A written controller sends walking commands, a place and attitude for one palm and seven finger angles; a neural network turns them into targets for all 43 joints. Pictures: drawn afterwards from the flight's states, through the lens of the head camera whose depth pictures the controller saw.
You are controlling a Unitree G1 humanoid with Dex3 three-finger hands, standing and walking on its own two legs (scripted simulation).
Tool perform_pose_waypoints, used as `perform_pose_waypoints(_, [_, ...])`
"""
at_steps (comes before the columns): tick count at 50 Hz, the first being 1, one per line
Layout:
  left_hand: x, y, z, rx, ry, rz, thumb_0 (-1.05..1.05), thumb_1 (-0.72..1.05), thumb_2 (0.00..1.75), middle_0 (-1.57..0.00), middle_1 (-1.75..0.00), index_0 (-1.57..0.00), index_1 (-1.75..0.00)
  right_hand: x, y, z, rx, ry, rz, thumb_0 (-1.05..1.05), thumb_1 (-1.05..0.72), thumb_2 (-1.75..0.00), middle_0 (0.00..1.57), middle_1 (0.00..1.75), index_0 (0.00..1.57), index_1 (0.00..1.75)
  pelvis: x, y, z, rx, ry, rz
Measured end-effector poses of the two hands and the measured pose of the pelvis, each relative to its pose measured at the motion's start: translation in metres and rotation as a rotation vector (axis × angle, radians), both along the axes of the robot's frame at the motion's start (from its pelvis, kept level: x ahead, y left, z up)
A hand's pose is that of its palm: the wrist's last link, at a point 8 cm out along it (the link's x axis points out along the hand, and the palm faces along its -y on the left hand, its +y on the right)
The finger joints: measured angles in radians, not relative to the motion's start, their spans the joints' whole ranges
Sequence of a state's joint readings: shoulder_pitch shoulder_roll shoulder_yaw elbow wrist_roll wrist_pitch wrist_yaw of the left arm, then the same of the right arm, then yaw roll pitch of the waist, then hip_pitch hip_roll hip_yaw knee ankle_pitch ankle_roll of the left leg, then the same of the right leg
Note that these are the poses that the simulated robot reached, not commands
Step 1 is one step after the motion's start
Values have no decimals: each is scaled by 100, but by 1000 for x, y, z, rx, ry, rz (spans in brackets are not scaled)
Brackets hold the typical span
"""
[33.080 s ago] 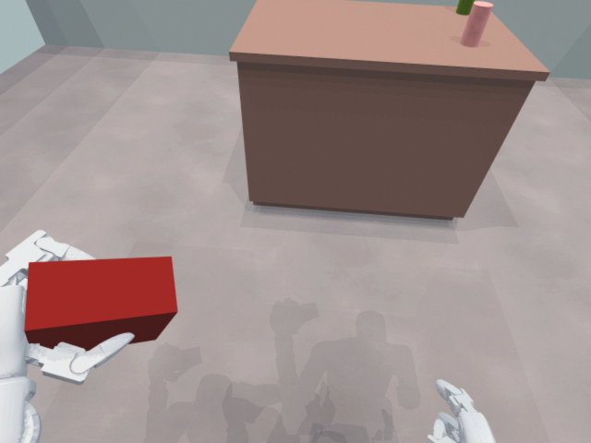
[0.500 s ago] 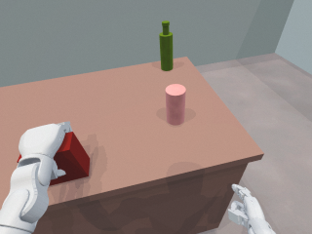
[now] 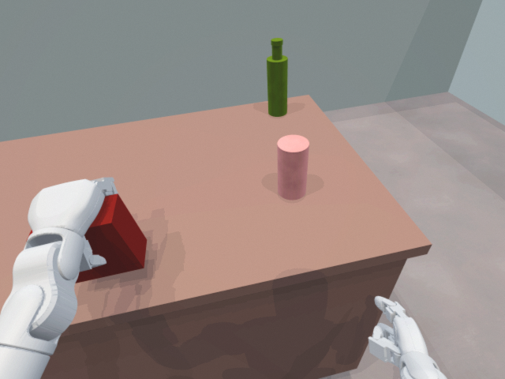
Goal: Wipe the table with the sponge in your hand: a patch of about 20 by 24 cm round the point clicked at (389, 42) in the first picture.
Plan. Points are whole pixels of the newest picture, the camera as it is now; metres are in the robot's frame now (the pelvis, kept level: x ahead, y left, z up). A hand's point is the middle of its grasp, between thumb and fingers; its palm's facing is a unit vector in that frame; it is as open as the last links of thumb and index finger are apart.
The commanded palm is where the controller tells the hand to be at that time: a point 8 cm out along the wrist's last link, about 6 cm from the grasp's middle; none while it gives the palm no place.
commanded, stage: lift the sponge slowly off the table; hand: left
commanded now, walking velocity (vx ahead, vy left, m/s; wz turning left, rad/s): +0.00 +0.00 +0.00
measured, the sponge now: (100, 247) +0.25 +0.31 +0.10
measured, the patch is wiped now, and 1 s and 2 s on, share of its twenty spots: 1.00 1.00 1.00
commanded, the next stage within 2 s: bring the sponge back beside the body in 0.84 s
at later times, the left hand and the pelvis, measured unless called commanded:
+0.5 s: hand (101, 202) +0.28 +0.28 +0.18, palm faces +0.14 -0.05 -0.99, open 10.1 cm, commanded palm +0.24 +0.28 +0.26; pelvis +0.00 +0.00 +0.00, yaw +0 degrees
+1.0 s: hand (98, 190) +0.29 +0.29 +0.19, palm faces +0.10 -0.03 -0.99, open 10.1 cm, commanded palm +0.24 +0.29 +0.27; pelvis +0.01 -0.01 +0.00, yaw +0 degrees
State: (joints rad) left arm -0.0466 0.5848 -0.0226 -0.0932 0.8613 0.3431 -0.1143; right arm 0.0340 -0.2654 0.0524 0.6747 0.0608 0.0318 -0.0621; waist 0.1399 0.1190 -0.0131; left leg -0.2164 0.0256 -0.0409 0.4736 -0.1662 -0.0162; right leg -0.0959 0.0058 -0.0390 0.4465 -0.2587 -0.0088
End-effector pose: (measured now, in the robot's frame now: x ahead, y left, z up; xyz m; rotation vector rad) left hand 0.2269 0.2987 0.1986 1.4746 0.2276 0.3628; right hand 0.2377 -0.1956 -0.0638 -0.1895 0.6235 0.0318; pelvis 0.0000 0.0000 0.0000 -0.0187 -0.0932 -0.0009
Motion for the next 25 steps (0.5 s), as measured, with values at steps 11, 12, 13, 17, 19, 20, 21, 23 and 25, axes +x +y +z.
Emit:
perform_pose_waypoints(11, [21, -11, 14, 13, -20, -34, 0, -50, 105, -73, -134, -75, -133, -6, 12, 0, 21, -8, 6, 1, -90, -90, 20, 30, 20, 29, -8, 3, 0, 4, 2, -1])
perform_pose_waypoints(12, [23, -12, 16, 13, -24, -35, 0, -50, 105, -73, -134, -75, -133, -7, 12, 0, 24, -6, 5, 1, -90, -90, 20, 30, 20, 29, -8, 3, 0, 4, 3, -3])
perform_pose_waypoints(13, [25, -13, 18, 14, -27, -35, 0, -50, 105, -73, -134, -75, -133, -7, 12, 0, 26, -6, 4, 1, -90, -90, 20, 30, 20, 29, -8, 3, 0, 5, 5, -5])
perform_pose_waypoints(17, [28, -14, 25, 14, -41, -24, 0, -50, 105, -73, -134, -75, -133, -8, 9, -1, 33, 0, 0, 1, -90, -90, 20, 30, 20, 29, -7, 3, 0, 7, 11, -10])
perform_pose_waypoints(19, [27, -16, 28, 11, -49, -19, 0, -50, 105, -73, -134, -75, -133, -7, 6, -1, 34, -1, -1, 1, -90, -90, 20, 30, 20, 29, -6, 3, 0, 8, 13, -11])
perform_pose_waypoints(20, [25, -17, 30, 9, -52, -18, 0, -50, 105, -73, -134, -75, -133, -7, 5, -2, 34, 0, 0, 1, -90, -90, 20, 30, 20, 29, -5, 2, 0, 8, 15, -11])
perform_pose_waypoints(21, [24, -18, 30, 6, -53, -19, 0, -50, 105, -73, -134, -75, -133, -6, 4, -2, 33, 0, 1, 1, -90, -90, 20, 30, 20, 29, -5, 2, 0, 8, 15, -11])
perform_pose_waypoints(23, [22, -19, 32, 5, -51, -19, 0, -50, 105, -73, -134, -75, -133, -4, 2, -2, 29, 0, 1, 1, -90, -90, 20, 30, 20, 29, -4, 1, 0, 9, 16, -10])
perform_pose_waypoints(25, [21, -19, 32, 6, -46, -15, 0, -50, 105, -73, -134, -75, -133, -2, 0, -2, 22, 0, 5, 1, -90, -90, 20, 30, 20, 29, -4, 0, 0, 9, 17, -6])
